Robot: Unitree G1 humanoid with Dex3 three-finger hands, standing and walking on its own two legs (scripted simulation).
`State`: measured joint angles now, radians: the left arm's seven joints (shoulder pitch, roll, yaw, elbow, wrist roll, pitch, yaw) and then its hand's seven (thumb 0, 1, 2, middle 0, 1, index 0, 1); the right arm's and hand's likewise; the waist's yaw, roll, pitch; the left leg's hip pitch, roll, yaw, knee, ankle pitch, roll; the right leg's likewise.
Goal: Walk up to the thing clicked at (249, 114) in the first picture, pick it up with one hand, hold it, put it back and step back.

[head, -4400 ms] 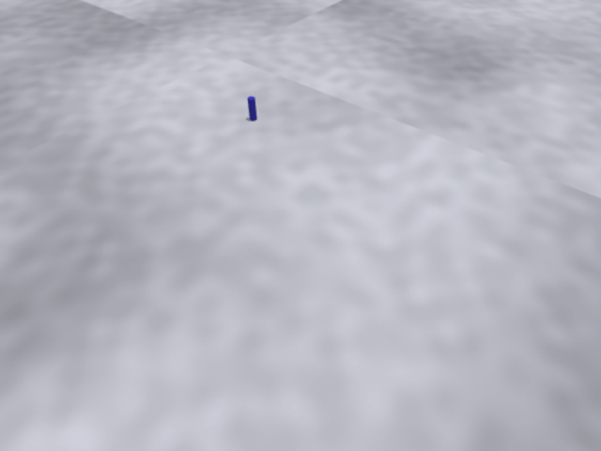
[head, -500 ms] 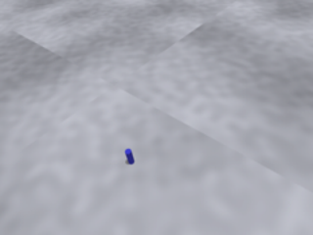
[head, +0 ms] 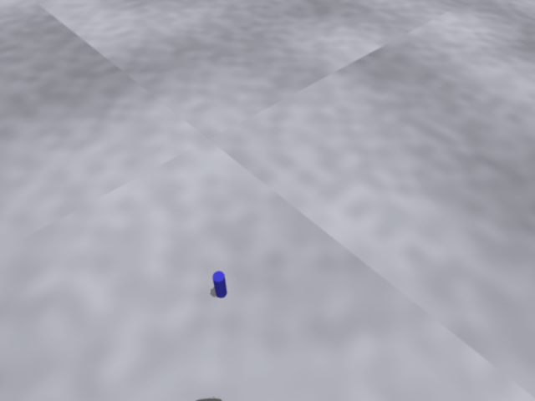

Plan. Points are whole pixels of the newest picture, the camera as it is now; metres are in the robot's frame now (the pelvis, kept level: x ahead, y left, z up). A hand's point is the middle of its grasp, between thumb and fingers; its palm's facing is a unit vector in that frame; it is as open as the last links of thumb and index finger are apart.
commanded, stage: walk up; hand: left
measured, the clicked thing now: (220, 284) +0.61 +0.19 -0.69
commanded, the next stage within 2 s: none
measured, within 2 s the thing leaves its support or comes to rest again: neither
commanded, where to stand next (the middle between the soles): +0.25 +0.00 m, yaw -3 degrees
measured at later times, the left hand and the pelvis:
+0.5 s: hand (117, 370) +0.19 +0.25 -0.11, palm faces -0.05 -0.88 -0.47, open 7.4 cm; pelvis +0.12 -0.03 +0.00, yaw -2 degrees
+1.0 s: hand (130, 352) +0.23 +0.26 -0.16, palm faces -0.04 -0.94 -0.32, open 7.4 cm; pelvis +0.16 +0.00 +0.00, yaw -1 degrees
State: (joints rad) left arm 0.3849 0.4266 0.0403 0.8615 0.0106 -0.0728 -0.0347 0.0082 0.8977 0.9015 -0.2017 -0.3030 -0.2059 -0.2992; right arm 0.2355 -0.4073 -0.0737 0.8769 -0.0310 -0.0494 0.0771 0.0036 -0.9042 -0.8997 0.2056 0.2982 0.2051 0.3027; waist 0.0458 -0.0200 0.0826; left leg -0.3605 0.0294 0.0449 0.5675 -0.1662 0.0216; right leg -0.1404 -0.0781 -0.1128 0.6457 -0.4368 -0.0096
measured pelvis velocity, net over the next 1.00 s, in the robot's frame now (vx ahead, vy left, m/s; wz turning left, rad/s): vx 0.16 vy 0.00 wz -0.02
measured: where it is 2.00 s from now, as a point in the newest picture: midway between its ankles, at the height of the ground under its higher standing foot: outside the picture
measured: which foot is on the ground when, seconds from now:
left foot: down 0.00-0.40, up 0.42-0.74, down 0.76-1.00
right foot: down 0.00-0.00, up 0.02-0.36, down 0.38-1.00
